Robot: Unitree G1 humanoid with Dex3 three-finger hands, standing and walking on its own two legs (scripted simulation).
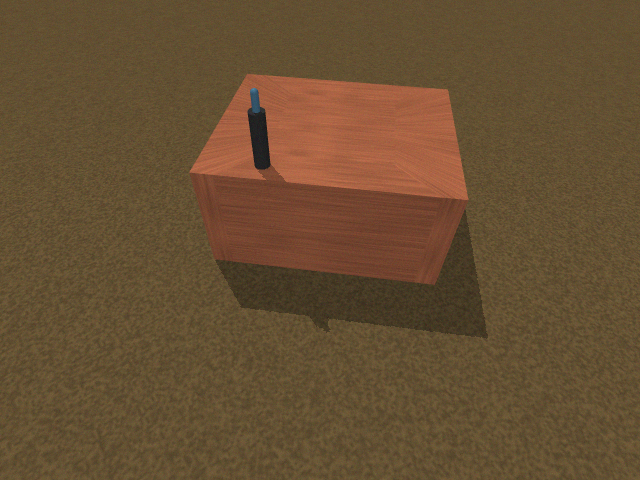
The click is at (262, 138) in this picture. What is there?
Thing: necked bottle
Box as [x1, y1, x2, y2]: [247, 88, 269, 169]
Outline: 252,88 250,90 252,106 247,111 254,164 257,168 263,169 269,166 264,109 259,106 257,90 255,88
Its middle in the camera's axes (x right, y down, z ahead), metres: -0.20 -0.37 +1.23
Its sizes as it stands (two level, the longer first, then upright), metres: 0.054 0.054 0.270
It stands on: a support 0.45 m high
